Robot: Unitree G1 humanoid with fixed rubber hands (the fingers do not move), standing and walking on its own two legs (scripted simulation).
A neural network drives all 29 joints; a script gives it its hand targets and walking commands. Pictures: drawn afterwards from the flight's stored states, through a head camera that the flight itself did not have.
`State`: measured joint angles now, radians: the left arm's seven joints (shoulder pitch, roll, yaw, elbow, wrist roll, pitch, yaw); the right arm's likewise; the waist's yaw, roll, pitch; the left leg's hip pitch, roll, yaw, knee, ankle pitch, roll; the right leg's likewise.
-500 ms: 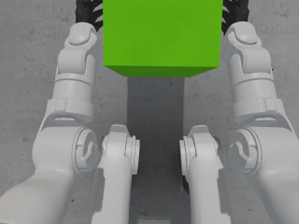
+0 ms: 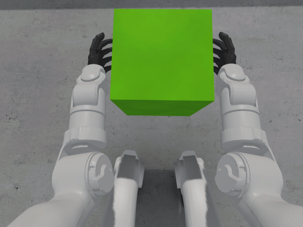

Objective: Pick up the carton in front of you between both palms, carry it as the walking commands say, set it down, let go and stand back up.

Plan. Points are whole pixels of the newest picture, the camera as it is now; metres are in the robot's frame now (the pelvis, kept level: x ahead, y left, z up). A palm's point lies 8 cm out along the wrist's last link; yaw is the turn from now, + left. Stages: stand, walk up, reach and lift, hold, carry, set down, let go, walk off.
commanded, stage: reach and lift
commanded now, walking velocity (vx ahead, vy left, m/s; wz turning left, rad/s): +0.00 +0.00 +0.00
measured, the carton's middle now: (160, 74) +0.51 +0.00 -0.12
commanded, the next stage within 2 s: none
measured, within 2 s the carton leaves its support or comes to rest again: neither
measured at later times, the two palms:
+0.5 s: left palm (62, 54) +0.45 +0.15 +0.11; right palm (271, 53) +0.45 -0.15 +0.11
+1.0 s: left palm out of the picture +0.40 +0.15 +0.26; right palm out of the picture +0.40 -0.15 +0.26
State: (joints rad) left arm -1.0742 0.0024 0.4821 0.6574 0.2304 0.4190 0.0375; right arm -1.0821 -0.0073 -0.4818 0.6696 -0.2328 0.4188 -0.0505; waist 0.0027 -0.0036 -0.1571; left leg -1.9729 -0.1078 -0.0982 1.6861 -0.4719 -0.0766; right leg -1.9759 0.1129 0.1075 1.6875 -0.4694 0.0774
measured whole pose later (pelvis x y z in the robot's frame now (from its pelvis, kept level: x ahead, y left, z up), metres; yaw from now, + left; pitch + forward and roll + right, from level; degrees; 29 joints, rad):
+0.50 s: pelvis +0.05 +0.00 +0.14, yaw +0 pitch +30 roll +0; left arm -0.64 -0.10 0.40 0.62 0.22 0.35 0.04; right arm -0.65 0.09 -0.41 0.63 -0.21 0.35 -0.05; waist 0.00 -0.01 -0.24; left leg -1.30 -0.09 -0.12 1.22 -0.45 -0.05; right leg -1.30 0.09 0.13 1.22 -0.44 0.05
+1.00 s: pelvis +0.10 +0.00 +0.25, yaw +0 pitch +7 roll +0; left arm -0.27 -0.15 0.28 0.44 0.22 0.47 0.03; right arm -0.28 0.15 -0.28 0.45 -0.22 0.47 -0.04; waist 0.00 0.00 -0.13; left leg -0.42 -0.05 -0.14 0.58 -0.27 -0.02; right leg -0.42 0.05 0.15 0.58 -0.27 0.02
